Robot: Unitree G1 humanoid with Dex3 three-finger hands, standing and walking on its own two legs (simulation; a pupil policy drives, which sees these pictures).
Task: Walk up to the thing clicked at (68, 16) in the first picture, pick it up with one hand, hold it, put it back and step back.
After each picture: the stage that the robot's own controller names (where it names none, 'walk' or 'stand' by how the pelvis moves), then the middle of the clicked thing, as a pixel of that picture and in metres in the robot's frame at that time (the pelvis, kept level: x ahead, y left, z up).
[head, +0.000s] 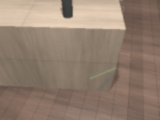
stand; out of the picture +0.96 +0.14 +0.05
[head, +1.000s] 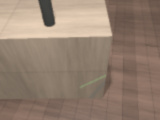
walk; (45, 4) +0.84 +0.27 +0.06
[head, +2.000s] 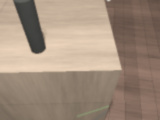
stand; (31, 27) +0.56 +0.26 +0.09
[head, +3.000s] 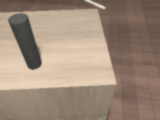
stand; (27, 44) +0.53 +0.26 +0.05
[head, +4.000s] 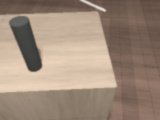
stand; (28, 47) +0.52 +0.26 +0.05
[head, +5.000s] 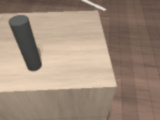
stand; (27, 46) +0.52 +0.26 +0.05
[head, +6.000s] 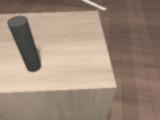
stand; (27, 47) +0.51 +0.27 +0.05
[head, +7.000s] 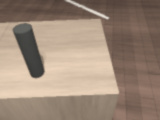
rise first; (30, 53) +0.50 +0.27 +0.05
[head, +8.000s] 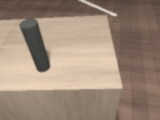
go down; (36, 48) +0.53 +0.26 +0.05
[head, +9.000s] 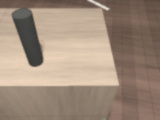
go down; (30, 40) +0.53 +0.25 +0.06
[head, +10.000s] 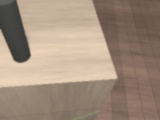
go down; (14, 32) +0.50 +0.25 +0.10
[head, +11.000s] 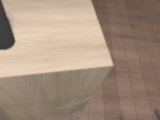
close in; out of the picture +0.51 +0.26 +0.12
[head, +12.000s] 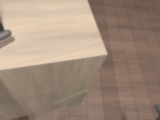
close; out of the picture +0.53 +0.26 +0.14
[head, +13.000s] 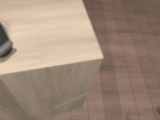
lift; out of the picture +0.48 +0.24 +0.14
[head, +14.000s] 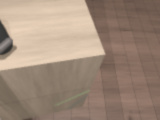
lift; out of the picture +0.48 +0.24 +0.14
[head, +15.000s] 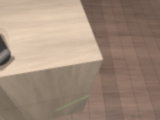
lift; out of the picture +0.46 +0.26 +0.14
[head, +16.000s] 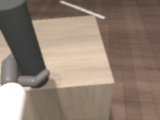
lift; (26, 49) +0.33 +0.17 +0.24
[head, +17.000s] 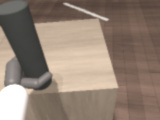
hold; (29, 52) +0.33 +0.17 +0.23
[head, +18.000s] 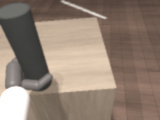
crouch; (30, 54) +0.33 +0.16 +0.22
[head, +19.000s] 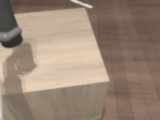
crouch; out of the picture +0.47 +0.23 +0.27
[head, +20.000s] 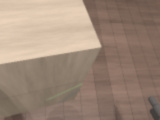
lower; out of the picture +0.53 +0.26 +0.15
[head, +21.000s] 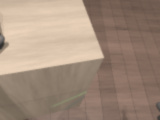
lower; out of the picture +0.50 +0.26 +0.14
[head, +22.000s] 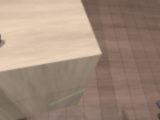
lower; out of the picture +0.50 +0.26 +0.14
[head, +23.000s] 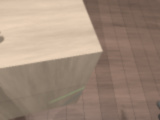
lower; out of the picture +0.51 +0.26 +0.15
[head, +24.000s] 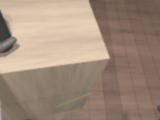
open; out of the picture +0.49 +0.24 +0.14
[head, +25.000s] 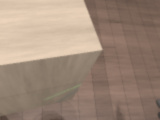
sink last; out of the picture +0.50 +0.25 +0.15
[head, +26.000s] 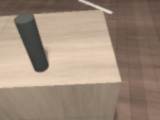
sink last; (33, 46) +0.50 +0.25 +0.10
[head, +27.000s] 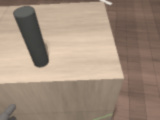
stand; (34, 40) +0.50 +0.24 +0.09
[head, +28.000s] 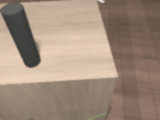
stand; (24, 39) +0.49 +0.25 +0.10
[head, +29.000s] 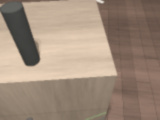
stand; (23, 38) +0.50 +0.25 +0.11
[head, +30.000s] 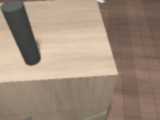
stand; (24, 37) +0.50 +0.25 +0.11
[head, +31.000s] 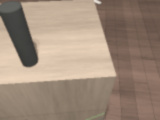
stand; (21, 38) +0.49 +0.25 +0.11
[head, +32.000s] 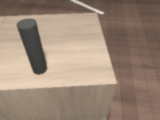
stand; (34, 49) +0.51 +0.24 +0.05
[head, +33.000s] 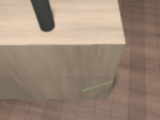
walk; (40, 3) +0.64 +0.21 +0.08
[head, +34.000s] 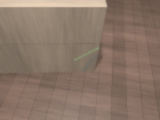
walk; out of the picture +0.97 +0.26 +0.07
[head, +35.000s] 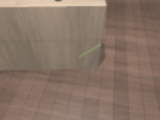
stand; out of the picture +1.15 +0.26 +0.06
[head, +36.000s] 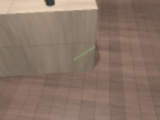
stand; out of the picture +1.14 +0.28 +0.05
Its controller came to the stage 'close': yes
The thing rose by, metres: 0.21
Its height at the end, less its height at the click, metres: +0.00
